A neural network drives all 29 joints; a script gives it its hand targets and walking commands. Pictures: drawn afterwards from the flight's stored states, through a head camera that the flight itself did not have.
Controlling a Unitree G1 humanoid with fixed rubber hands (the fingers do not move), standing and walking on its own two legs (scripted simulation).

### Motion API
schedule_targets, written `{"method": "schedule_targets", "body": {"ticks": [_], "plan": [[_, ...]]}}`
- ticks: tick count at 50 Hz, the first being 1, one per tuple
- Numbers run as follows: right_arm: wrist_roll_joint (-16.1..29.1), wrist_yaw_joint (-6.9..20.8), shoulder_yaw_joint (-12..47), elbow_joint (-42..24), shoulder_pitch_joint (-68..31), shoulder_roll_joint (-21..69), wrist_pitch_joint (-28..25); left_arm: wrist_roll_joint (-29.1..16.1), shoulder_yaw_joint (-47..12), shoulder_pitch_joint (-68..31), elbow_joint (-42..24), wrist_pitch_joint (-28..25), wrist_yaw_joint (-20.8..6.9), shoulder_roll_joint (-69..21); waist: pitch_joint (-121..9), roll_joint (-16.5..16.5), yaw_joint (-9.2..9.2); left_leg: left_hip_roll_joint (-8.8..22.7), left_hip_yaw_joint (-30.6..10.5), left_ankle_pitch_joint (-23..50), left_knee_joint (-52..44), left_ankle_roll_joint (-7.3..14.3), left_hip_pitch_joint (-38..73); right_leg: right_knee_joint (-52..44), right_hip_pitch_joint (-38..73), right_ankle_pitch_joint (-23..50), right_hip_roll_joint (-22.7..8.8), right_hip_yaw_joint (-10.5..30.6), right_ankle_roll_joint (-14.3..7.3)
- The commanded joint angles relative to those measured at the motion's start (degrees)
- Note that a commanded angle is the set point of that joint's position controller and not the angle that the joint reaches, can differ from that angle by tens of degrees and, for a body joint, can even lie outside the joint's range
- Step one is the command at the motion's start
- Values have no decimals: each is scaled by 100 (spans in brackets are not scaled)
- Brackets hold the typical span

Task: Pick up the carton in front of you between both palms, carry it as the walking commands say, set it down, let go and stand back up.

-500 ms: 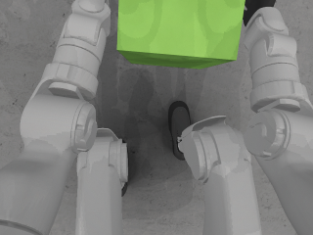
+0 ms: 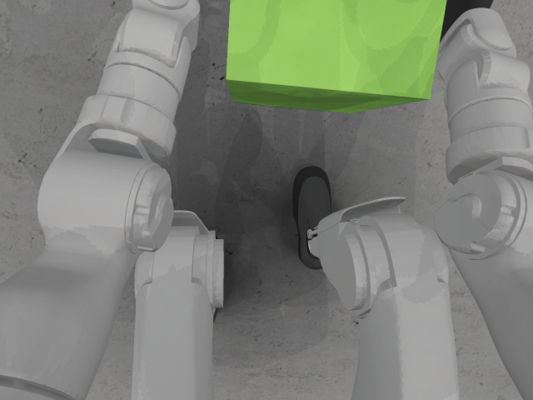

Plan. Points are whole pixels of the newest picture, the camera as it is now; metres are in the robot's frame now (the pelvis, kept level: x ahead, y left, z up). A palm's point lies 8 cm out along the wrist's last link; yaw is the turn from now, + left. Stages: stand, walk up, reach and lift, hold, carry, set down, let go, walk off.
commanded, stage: set down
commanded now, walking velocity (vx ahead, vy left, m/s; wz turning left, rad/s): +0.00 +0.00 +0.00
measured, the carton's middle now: (314, 23) +0.53 -0.11 -0.24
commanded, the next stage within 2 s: let go in 1.62 s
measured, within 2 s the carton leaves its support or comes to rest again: rests again in 0.32 s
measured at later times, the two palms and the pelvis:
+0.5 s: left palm out of the picture +0.57 +0.09 -0.20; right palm (460, 48) +0.48 -0.28 -0.19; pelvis -0.01 -0.01 +0.00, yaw +0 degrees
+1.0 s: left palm out of the picture +0.60 +0.08 -0.05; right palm out of the picture +0.48 -0.28 -0.07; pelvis +0.00 -0.02 +0.06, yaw +0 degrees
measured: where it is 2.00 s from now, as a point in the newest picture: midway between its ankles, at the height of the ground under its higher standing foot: (257, 265)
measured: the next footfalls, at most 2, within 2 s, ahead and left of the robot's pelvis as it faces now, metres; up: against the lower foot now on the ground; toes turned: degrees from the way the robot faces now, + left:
none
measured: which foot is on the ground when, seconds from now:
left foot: down 0.00-1.00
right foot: down 0.00-1.00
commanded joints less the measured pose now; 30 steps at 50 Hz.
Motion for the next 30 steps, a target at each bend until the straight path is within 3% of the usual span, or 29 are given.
{"method": "schedule_targets", "body": {"ticks": [1, 11, 14, 17, 18, 19, 23, 26, 30], "plan": [[198, 847, 986, -29, -1602, 3988, 40, -145, -831, -2102, -474, -295, -884, -3448, -4445, 1233, -11, 127, -434, 1566, -1775, 33, 871, 207, 3611, 1095, 528, -120, -137], [89, 668, 682, 202, -1407, 3289, -50, 39, -569, -1898, -217, -271, -874, -2610, -4049, 1176, 41, 185, -413, 1330, -1723, 44, 781, 223, 3685, 963, 506, -89, -109], [120, 374, 460, 278, -990, 2317, -255, 2, -518, -1731, -342, -369, -641, -1473, -4173, 1153, -7, 311, -405, 1397, -1747, -7, 951, 234, 3915, 1099, 435, -129, -44], [326, -277, 84, 444, -299, -50, -701, -312, -515, -1529, -372, -516, -51, 1015, -4403, 1099, -106, 539, -427, 1476, -1809, -163, 1274, 221, 4094, 1223, 269, -202, 45], [615, -416, 288, 439, -440, -276, -820, -595, -753, -1779, -416, -558, 41, 1177, -4649, 1129, -167, 553, -479, 1567, -1738, -201, 1294, 222, 4239, 1413, 240, -157, 28], [847, -507, 422, 524, -584, -513, -900, -766, -893, -1841, -312, -596, 105, 1315, -4697, 1226, -91, 593, -485, 1641, -1718, -207, 1342, 260, 4171, 1477, 232, -124, 5], [1299, -592, 833, 569, -773, -781, -1106, -1364, -1419, -2183, -415, -664, 64, 1179, -4987, 1298, -361, 701, -573, 1899, -1614, -211, 1486, 266, 4213, 1773, 175, -140, -64], [1520, -574, 1060, 484, -702, -823, -1169, -1668, -1680, -2224, -559, -673, 13, 1133, -5412, 1402, -516, 735, -589, 2203, -1521, -251, 1803, 226, 4322, 2069, 119, -154, -103], [1743, -616, 1280, 120, -614, -940, -1073, -1762, -1614, -2186, -698, -601, 19, 1373, -6056, 1362, -497, 669, -449, 1876, -1509, -262, 1933, 112, 4948, 2113, 81, -143, -123]]}}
